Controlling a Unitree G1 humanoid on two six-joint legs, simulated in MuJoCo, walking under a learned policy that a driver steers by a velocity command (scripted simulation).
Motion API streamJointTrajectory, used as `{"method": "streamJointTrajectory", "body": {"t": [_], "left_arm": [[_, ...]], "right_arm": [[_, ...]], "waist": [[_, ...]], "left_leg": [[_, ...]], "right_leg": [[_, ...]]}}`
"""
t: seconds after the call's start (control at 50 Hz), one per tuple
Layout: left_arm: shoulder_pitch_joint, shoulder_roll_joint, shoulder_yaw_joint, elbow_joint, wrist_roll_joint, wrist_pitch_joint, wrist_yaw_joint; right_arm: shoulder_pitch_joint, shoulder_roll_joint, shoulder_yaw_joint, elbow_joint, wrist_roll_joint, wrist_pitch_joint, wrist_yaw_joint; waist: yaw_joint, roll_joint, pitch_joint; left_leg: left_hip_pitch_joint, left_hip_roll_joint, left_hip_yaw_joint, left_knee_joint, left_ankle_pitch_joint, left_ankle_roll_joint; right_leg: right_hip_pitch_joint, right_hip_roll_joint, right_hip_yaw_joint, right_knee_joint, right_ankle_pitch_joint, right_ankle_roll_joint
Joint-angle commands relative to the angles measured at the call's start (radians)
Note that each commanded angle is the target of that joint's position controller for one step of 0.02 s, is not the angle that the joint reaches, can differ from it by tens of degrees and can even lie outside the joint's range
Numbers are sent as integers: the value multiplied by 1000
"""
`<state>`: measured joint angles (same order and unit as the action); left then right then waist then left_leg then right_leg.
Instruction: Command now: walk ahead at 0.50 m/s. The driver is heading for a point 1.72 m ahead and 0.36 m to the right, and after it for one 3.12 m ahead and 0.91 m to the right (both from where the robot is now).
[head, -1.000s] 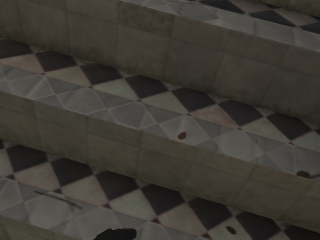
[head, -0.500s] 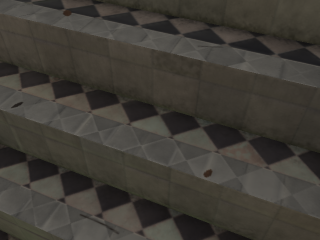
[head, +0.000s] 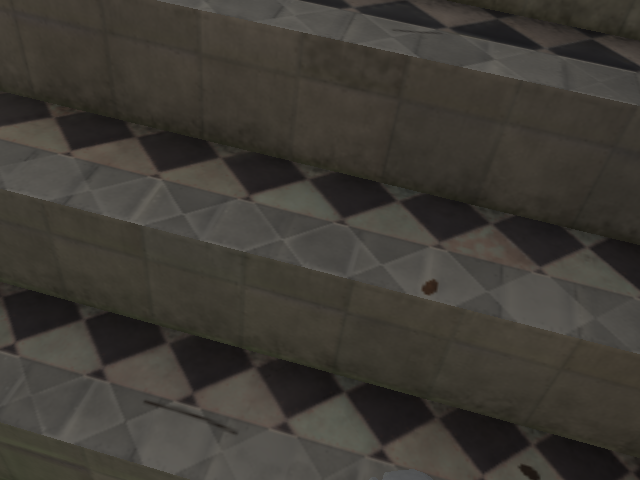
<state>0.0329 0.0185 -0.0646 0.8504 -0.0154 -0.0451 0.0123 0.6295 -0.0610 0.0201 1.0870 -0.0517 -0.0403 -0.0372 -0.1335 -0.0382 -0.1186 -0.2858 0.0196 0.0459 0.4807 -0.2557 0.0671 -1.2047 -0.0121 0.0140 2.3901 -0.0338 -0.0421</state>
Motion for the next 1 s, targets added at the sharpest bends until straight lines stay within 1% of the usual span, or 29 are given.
{"method": "streamJointTrajectory", "body": {"t": [0.02, 0.1, 0.16, 0.28, 0.32, 0.34, 0.38, 0.4, 0.42, 0.46, 0.48, 0.5, 0.52, 0.54, 0.56, 0.6, 0.64, 0.68, 0.72, 0.74, 0.76, 0.78, 0.8, 0.82, 0.84, 0.86, 0.88, 0.92, 1.0], "left_arm": [[-283, -60, -30, -145, -14, -31, -11], [-374, -82, -67, -200, 4, -30, -3], [-274, -77, -73, -170, 3, 0, 27], [-361, -69, -86, -216, -26, -24, -6], [-320, -33, -74, -186, -20, -25, -20], [-273, 4, -52, -155, -4, -21, -14], [-136, 129, 4, -144, -14, -9, -3], [-182, 123, 13, -160, -11, -14, -1], [43, 164, 28, -118, 15, 11, 9], [271, 213, 73, 50, 60, 85, 18], [246, 191, 83, 62, 94, 113, 32], [163, 205, 75, 32, 101, 90, 17], [49, 178, 59, 13, 108, 70, 3], [-118, 119, 45, 1, 78, 51, 1], [-174, 81, 34, -6, 54, 33, 1], [-175, 146, 53, 10, 53, 12, 1], [-230, 202, 70, -27, 51, 6, 25], [-337, 195, 63, -108, 45, 2, 39], [-392, 103, 32, -232, 19, 34, 77], [-243, 26, 13, -228, 0, 67, 90], [15, -5, 13, -184, -6, 71, 86], [166, -21, 19, -192, 6, 59, 71], [160, -55, 22, -233, -9, 15, 37], [186, -40, -4, -290, -24, -24, 44], [115, 8, -42, -338, -24, -34, 40], [-93, 87, -25, -319, -27, -4, 48], [-262, 135, 3, -291, 9, 22, 61], [-295, 130, 10, -268, 31, 49, 45], [-211, 1, -15, -194, 6, 12, 23]], "right_arm": [[74, -115, -13, 0, -3, 0, -2], [25, -110, 2, 8, -1, 7, -5], [40, -113, 6, 64, 5, 21, 5], [62, -139, -8, 70, 51, 41, 3], [-54, -154, -12, 39, 64, 55, 9], [-35, -182, -20, 39, 69, 57, 14], [-36, -275, -30, 35, 74, 38, 9], [116, -196, -20, 62, 84, 29, 10], [95, -271, -31, 56, 79, 2, 22], [-68, -184, -9, -10, 33, -26, 85], [-263, -153, -8, -61, 57, -18, 109], [-403, -110, -15, -137, 72, -25, 120], [-500, -35, -9, -247, 94, -5, 103], [-437, -22, 1, -294, 100, 19, 81], [-302, -81, -5, -269, 81, 32, 52], [-149, -144, -19, -209, 70, 64, 29], [-135, -167, -24, -199, 77, 90, 21], [-68, -194, -24, -198, 83, 93, 12], [-17, -163, -1, -173, 8, 103, 18], [-79, -80, 17, -144, 18, 103, 36], [-282, -45, 17, -163, 76, 104, 43], [-452, -53, 50, -229, 33, 88, 58], [-556, -121, 66, -285, -54, 72, 74], [-365, -309, -4, -275, -33, 61, 75], [-221, -535, -94, -231, 45, 40, 46], [-235, -465, -95, -259, 33, 7, 0], [-234, -292, -47, -230, 8, -6, -24], [-210, -236, -20, -233, -16, -36, -31], [-52, -170, -6, -139, -8, -36, -1]], "waist": [[18, 193, 136], [41, 199, 176], [77, 199, 169], [66, 183, 146], [114, 149, 73], [123, 225, 28], [213, 355, -52], [113, 246, -147], [192, 208, -294], [208, -89, -383], [238, -227, -343], [236, -161, -230], [165, -159, -149], [45, -156, 26], [-14, -79, 104], [-55, -45, 75], [-67, -79, 79], [-117, -76, 92], [-111, -10, 224], [-12, 134, 262], [128, 307, 147], [239, 293, 96], [305, 140, 46], [284, 93, -76], [252, 161, -75], [132, 80, 40], [60, -51, 118], [13, -63, 144], [1, 36, 126]], "left_leg": [[314, 300, -395, -238, -195, 6], [20, 283, -318, -402, -183, 48], [72, 271, -238, -430, -39, 118], [277, 316, -175, -472, 189, 185], [74, 272, -1, -514, 609, 186], [23, 258, 7, -464, 1033, 223], [245, 278, -8, -230, 1830, 241], [90, 233, 20, -48, 1990, 213], [104, 239, -1, 22, 1855, 227], [-97, 130, 13, 190, 911, 289], [-197, 24, -30, 638, 200, 240], [-289, -34, -200, 1085, -20, 162], [-424, -83, -277, 1352, -177, 88], [-397, -54, -231, 1477, -257, 54], [-341, -34, -165, 1500, -212, 6], [-205, -54, 25, 1411, -36, -88], [-89, -29, 38, 1319, -12, -89], [71, 35, 4, 963, -13, -15], [172, 46, 202, 21, 180, 63], [97, 29, 321, -279, 354, 66], [62, 114, 200, -291, 446, 116], [64, 130, 97, -195, 506, 80], [91, 196, -46, 155, 780, 1], [278, 379, -189, 93, 846, 44], [462, 608, -421, -158, 134, 132], [349, 622, -652, -301, -424, 181], [233, 505, -661, -312, -416, 169], [186, 471, -620, -348, -407, 193], [252, 378, -383, -272, -232, 182]], "right_leg": [[-575, 16, 89, 107, -18, -46], [-457, -4, -16, -18, -47, -20], [-402, -59, -127, 42, -111, 12], [-320, -129, -139, -199, -306, -14], [179, -72, -281, -534, -402, -42], [403, -1, -345, -602, -486, -43], [569, 109, -307, -926, -712, -43], [784, 46, -141, -984, -662, -100], [904, 23, 32, -1102, -831, -101], [1019, 32, 115, -1176, -814, -95], [891, -64, 397, -1380, -1045, -166], [737, -73, 450, -1494, -900, -202], [521, -107, 473, -1536, -1022, -196], [184, -136, 466, -1559, -1131, -175], [41, -147, 402, -1514, -1091, -153], [10, -75, 175, -1480, -1004, -106], [-80, -58, 157, -1435, -995, -80], [-214, -28, 105, -1292, -946, -39], [-224, 60, -128, -1082, -718, 59], [-83, 106, -235, -795, -684, 54], [61, 101, -175, -289, -761, -9], [-27, 215, 2, 247, -722, 17], [-183, 211, 157, 597, -626, 12], [-319, 152, 183, 610, -614, 70], [-518, -59, 270, 317, -573, 72], [-507, -146, 225, 88, -369, 120], [-468, -108, 177, 51, -278, 117], [-403, -111, 115, 28, -212, 116], [-398, -82, 93, 47, -144, 43]]}}
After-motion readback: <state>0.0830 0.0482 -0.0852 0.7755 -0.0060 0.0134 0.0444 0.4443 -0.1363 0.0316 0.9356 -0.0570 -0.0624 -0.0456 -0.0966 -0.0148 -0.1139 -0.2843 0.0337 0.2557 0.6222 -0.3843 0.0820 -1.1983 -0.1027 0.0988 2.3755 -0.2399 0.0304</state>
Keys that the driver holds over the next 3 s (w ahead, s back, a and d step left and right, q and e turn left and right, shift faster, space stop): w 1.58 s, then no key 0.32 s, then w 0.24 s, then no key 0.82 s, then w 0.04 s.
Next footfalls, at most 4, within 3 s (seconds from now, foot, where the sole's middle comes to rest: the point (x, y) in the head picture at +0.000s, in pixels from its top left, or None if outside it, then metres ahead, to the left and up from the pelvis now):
0.46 right None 0.21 -0.17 -0.52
0.78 left None -0.03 0.04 -0.78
1.42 right None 0.15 -0.31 -0.52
1.74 left None -0.13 -0.06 -0.78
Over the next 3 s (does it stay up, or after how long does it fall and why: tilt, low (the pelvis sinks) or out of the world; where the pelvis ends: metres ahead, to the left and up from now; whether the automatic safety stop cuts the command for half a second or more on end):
stays up -0.22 0.04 -0.21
